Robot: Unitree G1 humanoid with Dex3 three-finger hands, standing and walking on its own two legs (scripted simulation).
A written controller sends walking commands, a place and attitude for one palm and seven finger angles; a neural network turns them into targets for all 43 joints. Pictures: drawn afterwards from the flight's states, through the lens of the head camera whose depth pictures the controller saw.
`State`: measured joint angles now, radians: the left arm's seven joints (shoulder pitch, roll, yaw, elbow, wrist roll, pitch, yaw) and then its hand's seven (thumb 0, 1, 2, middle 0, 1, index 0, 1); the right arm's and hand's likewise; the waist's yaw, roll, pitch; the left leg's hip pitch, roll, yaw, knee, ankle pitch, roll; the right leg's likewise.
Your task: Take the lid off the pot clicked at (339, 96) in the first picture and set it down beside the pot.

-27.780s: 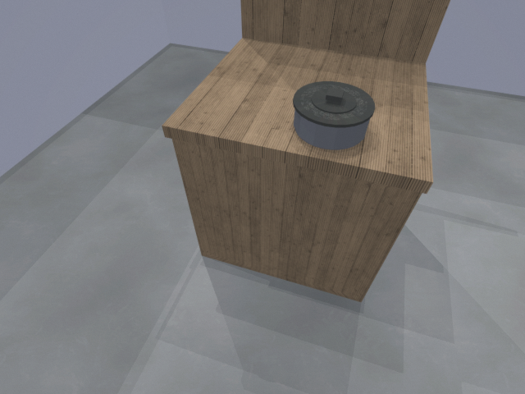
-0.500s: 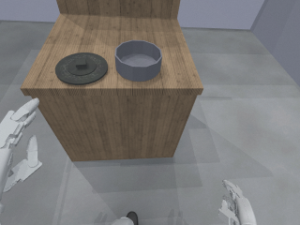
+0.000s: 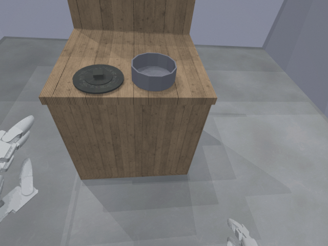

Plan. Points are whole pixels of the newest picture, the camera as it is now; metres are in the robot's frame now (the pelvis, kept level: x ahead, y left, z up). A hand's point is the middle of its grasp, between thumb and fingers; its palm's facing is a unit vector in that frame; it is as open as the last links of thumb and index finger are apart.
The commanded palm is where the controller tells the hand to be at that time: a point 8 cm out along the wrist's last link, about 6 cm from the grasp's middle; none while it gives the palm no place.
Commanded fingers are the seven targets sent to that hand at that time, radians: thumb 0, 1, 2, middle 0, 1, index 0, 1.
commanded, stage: stop stepping back and stand still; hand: left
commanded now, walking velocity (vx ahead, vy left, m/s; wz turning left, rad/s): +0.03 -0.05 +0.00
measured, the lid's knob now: (98, 73) +0.77 +0.30 -0.02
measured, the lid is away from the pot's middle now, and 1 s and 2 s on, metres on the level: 0.24 0.24 0.24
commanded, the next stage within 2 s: let the arm hang, fingers relaxed in 1.30 s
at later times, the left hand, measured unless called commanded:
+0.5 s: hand out of the picture +0.16 +0.15 -0.14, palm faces +0.01 -0.98 -0.20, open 7.4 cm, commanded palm none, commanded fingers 0.00 0.90 0.90 -0.20 -0.30 -0.20 -0.30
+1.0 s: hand out of the picture +0.06 +0.12 -0.18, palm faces +0.12 -0.97 -0.22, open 7.3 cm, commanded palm none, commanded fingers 0.00 0.90 0.90 -0.20 -0.30 -0.20 -0.30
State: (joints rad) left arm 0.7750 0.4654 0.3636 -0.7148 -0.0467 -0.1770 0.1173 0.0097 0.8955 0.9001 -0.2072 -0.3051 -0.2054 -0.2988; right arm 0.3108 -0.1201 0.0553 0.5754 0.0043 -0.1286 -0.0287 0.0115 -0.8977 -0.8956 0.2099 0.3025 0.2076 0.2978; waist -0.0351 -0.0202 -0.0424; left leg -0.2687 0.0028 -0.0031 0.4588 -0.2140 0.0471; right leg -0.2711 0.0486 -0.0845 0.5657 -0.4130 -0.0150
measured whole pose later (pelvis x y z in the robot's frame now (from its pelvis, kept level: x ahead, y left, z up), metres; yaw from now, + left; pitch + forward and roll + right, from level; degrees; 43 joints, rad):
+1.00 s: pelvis +0.05 -0.06 -0.01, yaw +6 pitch +0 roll +0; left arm 0.25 0.17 0.01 1.07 0.00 0.01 0.03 0.00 0.92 0.90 -0.20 -0.30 -0.20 -0.30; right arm 0.30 -0.13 -0.03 1.05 -0.01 0.02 -0.04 0.01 -0.92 -0.90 0.21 0.30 0.20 0.30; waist -0.01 0.02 0.04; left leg -0.17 0.01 0.01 0.48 -0.31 0.01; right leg -0.20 0.06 -0.02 0.46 -0.26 -0.05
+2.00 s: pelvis +0.07 -0.05 +0.00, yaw +4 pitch +0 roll -1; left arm 0.26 0.14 0.02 1.12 0.00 0.00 0.04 0.01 0.94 0.90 -0.20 -0.30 -0.20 -0.30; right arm 0.31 -0.10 -0.02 1.11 -0.01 0.00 -0.06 0.00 -0.91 -0.90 0.20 0.30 0.20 0.30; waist -0.01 0.00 0.05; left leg -0.11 -0.01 0.04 0.44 -0.32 0.03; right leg -0.15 0.04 0.01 0.44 -0.28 -0.03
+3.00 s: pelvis +0.07 -0.05 +0.00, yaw +4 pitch -1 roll +0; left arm 0.27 0.13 0.02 1.13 0.01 0.00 0.04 0.01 0.94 0.90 -0.20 -0.30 -0.20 -0.30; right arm 0.32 -0.10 -0.02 1.12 -0.01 0.00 -0.06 0.00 -0.91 -0.90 0.20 0.30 0.20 0.30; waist -0.01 0.01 0.05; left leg -0.10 -0.01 0.05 0.43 -0.31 0.03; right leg -0.16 0.04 0.02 0.44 -0.27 -0.03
